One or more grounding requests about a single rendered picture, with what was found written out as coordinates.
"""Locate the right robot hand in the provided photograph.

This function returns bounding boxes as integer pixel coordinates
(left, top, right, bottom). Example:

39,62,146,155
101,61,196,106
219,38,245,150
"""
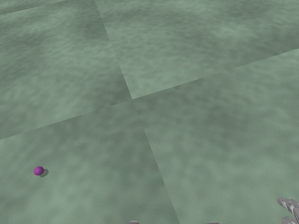
277,197,299,224

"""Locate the ball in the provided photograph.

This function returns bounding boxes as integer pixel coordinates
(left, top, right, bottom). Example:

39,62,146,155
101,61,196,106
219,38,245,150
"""
34,167,44,175

